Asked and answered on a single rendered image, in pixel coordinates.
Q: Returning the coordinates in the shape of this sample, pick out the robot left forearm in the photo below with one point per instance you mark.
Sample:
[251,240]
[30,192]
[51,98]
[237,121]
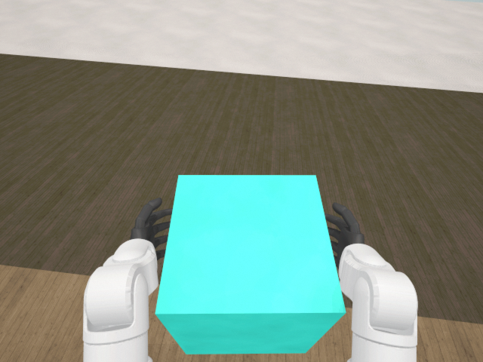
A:
[116,305]

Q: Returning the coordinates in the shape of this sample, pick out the robot right forearm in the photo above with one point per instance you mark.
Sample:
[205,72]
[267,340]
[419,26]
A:
[384,307]

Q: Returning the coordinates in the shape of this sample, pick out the carton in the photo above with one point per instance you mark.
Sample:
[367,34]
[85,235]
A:
[249,267]

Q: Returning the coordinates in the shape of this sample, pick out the robot left hand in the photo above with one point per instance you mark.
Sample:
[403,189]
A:
[144,228]

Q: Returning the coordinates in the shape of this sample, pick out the robot right hand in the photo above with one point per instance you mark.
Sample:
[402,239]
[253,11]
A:
[349,230]

